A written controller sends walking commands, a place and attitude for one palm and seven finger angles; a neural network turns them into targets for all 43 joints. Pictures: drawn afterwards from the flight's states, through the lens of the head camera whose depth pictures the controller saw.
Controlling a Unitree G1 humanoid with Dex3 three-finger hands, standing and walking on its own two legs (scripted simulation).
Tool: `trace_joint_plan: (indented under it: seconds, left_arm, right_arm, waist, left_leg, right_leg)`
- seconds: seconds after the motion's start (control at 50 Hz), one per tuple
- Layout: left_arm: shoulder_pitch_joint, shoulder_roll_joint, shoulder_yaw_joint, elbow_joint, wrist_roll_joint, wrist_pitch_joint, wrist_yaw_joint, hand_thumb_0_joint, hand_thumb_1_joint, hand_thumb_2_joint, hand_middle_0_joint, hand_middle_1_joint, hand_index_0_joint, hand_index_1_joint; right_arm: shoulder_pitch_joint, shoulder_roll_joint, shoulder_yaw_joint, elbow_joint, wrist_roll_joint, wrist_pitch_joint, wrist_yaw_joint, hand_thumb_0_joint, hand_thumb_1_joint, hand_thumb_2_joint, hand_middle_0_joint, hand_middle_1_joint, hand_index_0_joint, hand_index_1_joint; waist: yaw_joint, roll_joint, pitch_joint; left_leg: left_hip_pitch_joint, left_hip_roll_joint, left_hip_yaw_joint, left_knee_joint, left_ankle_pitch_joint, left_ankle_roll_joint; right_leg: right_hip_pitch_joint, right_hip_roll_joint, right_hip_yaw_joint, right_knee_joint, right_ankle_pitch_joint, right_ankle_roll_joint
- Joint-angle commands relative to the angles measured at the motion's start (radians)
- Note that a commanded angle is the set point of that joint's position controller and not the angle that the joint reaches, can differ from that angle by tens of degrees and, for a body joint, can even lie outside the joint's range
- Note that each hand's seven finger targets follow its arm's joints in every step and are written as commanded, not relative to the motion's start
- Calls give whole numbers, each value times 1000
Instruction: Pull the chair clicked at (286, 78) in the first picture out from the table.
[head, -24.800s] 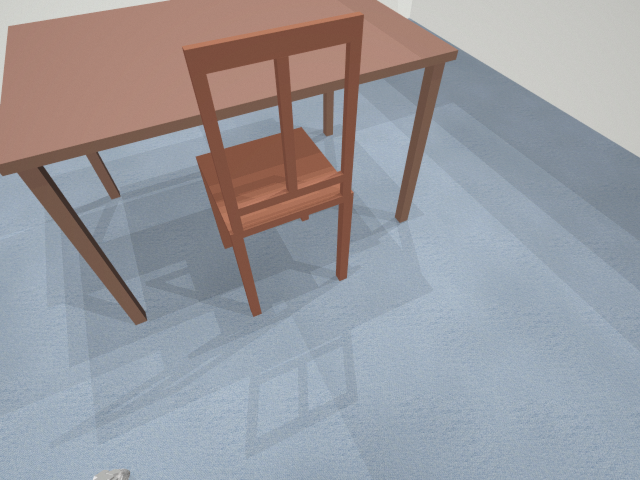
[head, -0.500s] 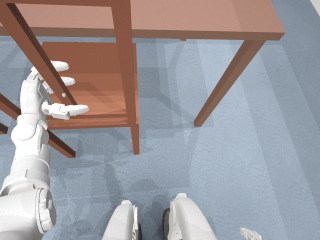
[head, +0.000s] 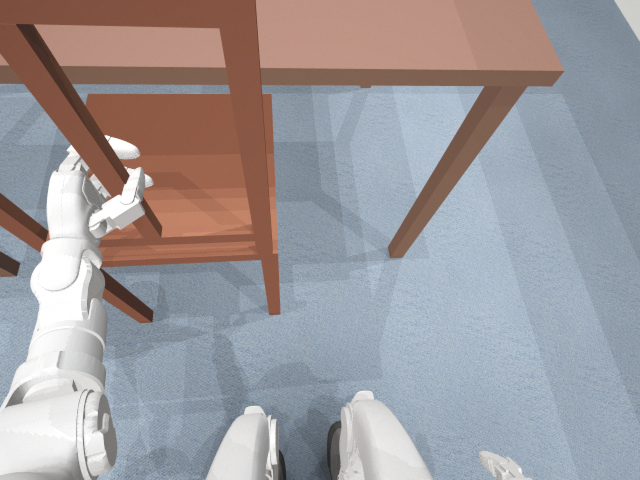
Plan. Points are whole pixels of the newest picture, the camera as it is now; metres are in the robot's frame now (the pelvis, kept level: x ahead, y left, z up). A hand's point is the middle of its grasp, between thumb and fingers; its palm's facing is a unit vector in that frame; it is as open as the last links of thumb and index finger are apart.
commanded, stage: hook a spindle and tug to test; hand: left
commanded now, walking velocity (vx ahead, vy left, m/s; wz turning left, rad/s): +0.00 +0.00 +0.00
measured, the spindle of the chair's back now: (105, 163) +0.47 +0.24 +0.05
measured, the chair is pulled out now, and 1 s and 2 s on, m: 0.00 0.05 0.18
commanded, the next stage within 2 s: step backward, pulling the chair out in 0.44 s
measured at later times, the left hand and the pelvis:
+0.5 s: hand (127, 220) +0.42 +0.22 +0.02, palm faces +0.05 -1.00 -0.03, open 5.5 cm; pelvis +0.01 +0.00 +0.01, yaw +0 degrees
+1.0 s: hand (151, 224) +0.40 +0.19 +0.03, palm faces +0.12 -0.98 -0.14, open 5.4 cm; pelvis +0.02 +0.01 +0.09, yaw +1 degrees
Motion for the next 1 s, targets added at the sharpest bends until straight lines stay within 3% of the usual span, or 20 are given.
trace_joint_plan:
  seconds: [0.0,0.06,0.1,0.16,0.2,0.24,0.32,0.36,0.4,0.5,0.52,0.54,0.58,0.6,0.64,0.68,0.74,0.8,0.86,0.98]
  left_arm:
    - [-192,223,37,-240,-16,-73,-32,0,900,900,-500,-1450,-500,-1450]
    - [-114,217,48,-280,-30,-66,-34,0,900,900,-500,-1450,-500,-1450]
    - [-115,187,23,-284,-34,-60,-35,0,900,900,-500,-1450,-500,-1450]
    - [-107,215,50,-279,-32,-57,-27,0,900,900,-500,-1450,-500,-1450]
    - [-73,193,40,-300,-36,-57,-30,0,900,900,-500,-1450,-500,-1450]
    - [-77,177,28,-308,-42,-53,-30,0,900,900,-500,-1450,-500,-1450]
    - [-14,180,37,-347,-51,-48,-33,0,900,900,-500,-1450,-500,-1450]
    - [11,142,9,-375,-55,-46,-33,0,900,900,-500,-1450,-500,-1450]
    - [6,168,29,-391,-55,-47,-29,0,900,900,-500,-1450,-500,-1450]
    - [-25,150,13,-375,-49,-51,-23,0,900,900,-500,-1450,-500,-1450]
    - [-125,109,-36,-384,-46,-56,-22,0,900,900,-500,-1450,-500,-1450]
    - [-286,388,-1,-546,104,44,126,0,900,900,-500,-1450,-500,-1450]
    - [-210,250,-81,-473,115,158,239,0,900,900,-500,-1450,-500,-1450]
    - [-108,167,-131,-336,129,205,264,0,900,900,-500,-1450,-500,-1450]
    - [-120,123,-167,-230,134,248,309,0,900,900,-500,-1450,-500,-1450]
    - [-213,127,-177,-165,145,246,337,0,900,900,-500,-1450,-500,-1450]
    - [-225,90,-207,-90,153,220,337,0,900,900,-500,-1450,-500,-1450]
    - [-234,60,-228,-68,159,202,324,0,900,900,-500,-1450,-500,-1450]
    - [-214,35,-235,-48,157,194,312,0,900,900,-500,-1450,-500,-1450]
    - [-149,21,-232,-81,154,185,310,0,900,900,-500,-1450,-500,-1450]
  right_arm:
    - [109,-175,-66,-84,6,-23,-13,0,-900,-900,200,300,200,300]
    - [103,-170,-69,-94,10,-24,-12,0,-900,-900,200,300,200,300]
    - [101,-168,-69,-90,12,-28,-11,0,-900,-900,200,300,200,300]
    - [101,-172,-71,-91,12,-31,-14,0,-900,-900,200,300,200,300]
    - [99,-168,-72,-95,13,-36,-12,0,-900,-900,200,300,200,300]
    - [97,-168,-75,-94,13,-39,-12,0,-900,-900,200,300,200,300]
    - [89,-166,-77,-103,16,-46,-14,0,-900,-900,200,300,200,300]
    - [82,-161,-79,-109,18,-51,-10,0,-900,-900,200,300,200,300]
    - [82,-166,-79,-105,17,-55,-12,0,-900,-900,200,300,200,300]
    - [78,-164,-78,-95,16,-63,-17,0,-900,-900,200,300,200,300]
    - [72,-161,-76,-86,13,-67,-19,0,-900,-900,200,300,200,300]
    - [111,-143,-74,-153,51,-9,-46,0,-900,-900,200,300,200,300]
    - [119,-134,-78,-154,61,7,-95,0,-900,-900,200,300,200,300]
    - [105,-135,-70,-135,61,23,-104,0,-900,-900,200,300,200,300]
    - [112,-142,-62,-100,66,40,-126,0,-900,-900,200,300,200,300]
    - [130,-150,-62,-74,63,42,-138,0,-900,-900,200,300,200,300]
    - [143,-143,-67,-45,55,43,-139,0,-900,-900,200,300,200,300]
    - [151,-131,-75,-22,44,43,-133,0,-900,-900,200,300,200,300]
    - [131,-128,-82,-17,38,42,-123,0,-900,-900,200,300,200,300]
    - [111,-135,-89,-20,39,37,-125,0,-900,-900,200,300,200,300]
  waist:
    - [24,98,-512]
    - [38,88,-513]
    - [24,86,-481]
    - [27,64,-458]
    - [39,95,-478]
    - [27,62,-473]
    - [43,72,-482]
    - [43,66,-477]
    - [46,85,-490]
    - [33,70,-456]
    - [6,94,-443]
    - [78,175,-690]
    - [39,158,-593]
    - [42,169,-443]
    - [36,33,-315]
    - [30,37,-318]
    - [41,167,-310]
    - [43,206,-315]
    - [53,208,-282]
    - [61,116,-278]
  left_leg:
    - [327,30,-107,-172,546,-75]
    - [336,33,-101,-177,581,-76]
    - [335,37,-102,-177,583,-77]
    - [302,34,-100,-179,552,-74]
    - [335,35,-101,-180,589,-82]
    - [330,36,-100,-175,584,-80]
    - [333,37,-99,-179,627,-84]
    - [350,38,-101,-184,635,-86]
    - [354,39,-103,-178,646,-90]
    - [339,37,-104,-172,611,-91]
    - [345,37,-109,-166,589,-94]
    - [633,43,-77,-373,491,-82]
    - [680,42,-97,-440,551,-81]
    - [632,71,-160,-525,463,-99]
    - [572,95,-158,-550,471,-42]
    - [631,116,-163,-574,620,-44]
    - [765,160,-173,-600,911,-65]
    - [925,202,-193,-612,1200,-79]
    - [963,233,-203,-644,1228,-80]
    - [928,240,-190,-657,1188,-78]
  right_leg:
    - [331,0,70,-91,302,5]
    - [354,2,72,-99,327,7]
    - [330,3,67,-99,321,8]
    - [338,2,68,-95,314,8]
    - [331,3,66,-93,319,6]
    - [334,3,65,-96,325,10]
    - [354,1,66,-91,352,8]
    - [354,2,61,-98,346,10]
    - [341,2,63,-89,349,9]
    - [313,3,62,-86,324,9]
    - [273,0,58,-82,301,10]
    - [668,-82,158,-268,326,-18]
    - [659,-77,139,-334,471,-12]
    - [579,-72,117,-349,336,-9]
    - [646,-79,123,-389,396,9]
    - [693,-103,130,-418,517,17]
    - [697,-118,146,-443,586,19]
    - [649,-103,148,-460,443,23]
    - [654,-90,150,-465,320,20]
    - [776,-105,178,-500,480,9]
